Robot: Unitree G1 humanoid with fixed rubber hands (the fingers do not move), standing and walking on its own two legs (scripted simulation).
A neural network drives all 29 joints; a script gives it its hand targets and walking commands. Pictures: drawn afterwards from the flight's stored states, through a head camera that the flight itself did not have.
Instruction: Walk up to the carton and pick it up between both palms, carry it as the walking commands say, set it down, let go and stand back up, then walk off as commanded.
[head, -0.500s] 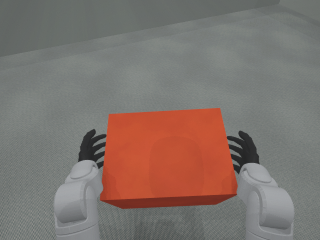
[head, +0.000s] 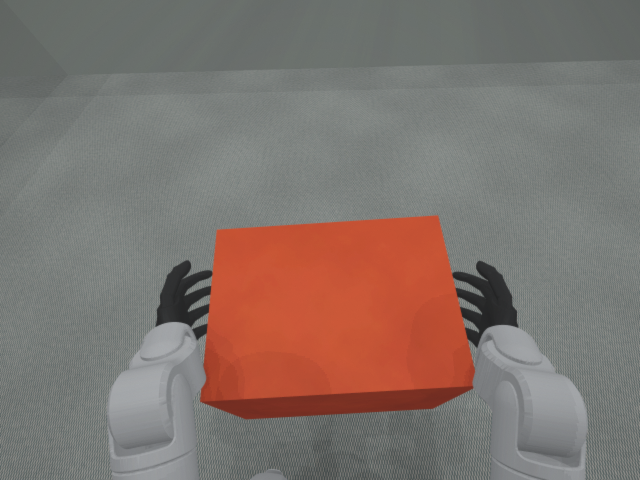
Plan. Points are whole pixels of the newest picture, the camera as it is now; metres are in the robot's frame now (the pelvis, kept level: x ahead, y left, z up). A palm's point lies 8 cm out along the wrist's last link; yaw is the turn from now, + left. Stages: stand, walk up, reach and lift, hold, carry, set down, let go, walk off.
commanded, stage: carry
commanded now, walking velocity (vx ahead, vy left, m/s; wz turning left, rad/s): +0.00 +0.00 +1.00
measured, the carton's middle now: (333, 326) +0.32 +0.00 +0.01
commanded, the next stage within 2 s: none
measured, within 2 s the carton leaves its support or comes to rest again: neither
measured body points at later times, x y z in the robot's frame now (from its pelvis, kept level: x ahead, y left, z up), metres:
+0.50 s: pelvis -0.02 +0.05 +0.00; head +0.02 +0.04 +0.45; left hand +0.16 +0.33 +0.08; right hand +0.31 +0.02 +0.07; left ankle -0.03 +0.17 -0.68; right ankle +0.01 -0.04 -0.73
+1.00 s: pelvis -0.08 +0.11 +0.00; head -0.04 +0.14 +0.44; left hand -0.05 +0.44 +0.07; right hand +0.23 +0.23 +0.07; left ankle -0.09 +0.22 -0.72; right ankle -0.01 +0.02 -0.69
